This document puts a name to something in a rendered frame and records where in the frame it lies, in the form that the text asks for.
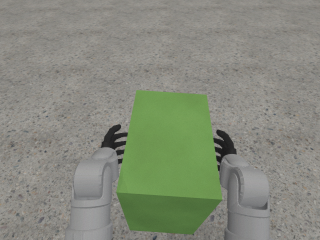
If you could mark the right robot forearm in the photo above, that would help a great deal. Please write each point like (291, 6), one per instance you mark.
(248, 200)

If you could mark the left robot forearm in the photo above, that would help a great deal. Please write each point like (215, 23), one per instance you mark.
(91, 197)

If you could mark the carton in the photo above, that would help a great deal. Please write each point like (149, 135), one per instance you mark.
(169, 179)

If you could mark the robot left hand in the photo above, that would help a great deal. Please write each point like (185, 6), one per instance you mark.
(111, 137)

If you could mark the robot right hand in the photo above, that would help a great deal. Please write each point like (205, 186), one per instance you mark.
(227, 146)

